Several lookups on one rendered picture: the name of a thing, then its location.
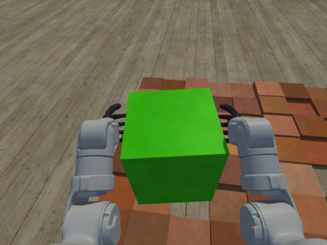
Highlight robot right hand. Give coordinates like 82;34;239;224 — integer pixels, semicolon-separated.
218;104;241;143

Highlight left robot forearm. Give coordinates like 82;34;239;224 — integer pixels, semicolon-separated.
61;117;120;240

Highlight right robot upper arm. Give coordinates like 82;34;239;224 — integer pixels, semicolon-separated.
240;200;327;245

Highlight left robot upper arm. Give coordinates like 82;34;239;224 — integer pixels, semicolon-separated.
50;201;121;245

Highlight right robot forearm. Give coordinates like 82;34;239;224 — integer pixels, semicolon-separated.
228;117;304;234

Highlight robot left hand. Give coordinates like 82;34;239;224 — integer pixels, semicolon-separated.
103;104;126;142

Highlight carton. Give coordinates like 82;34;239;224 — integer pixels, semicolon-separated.
120;88;229;205

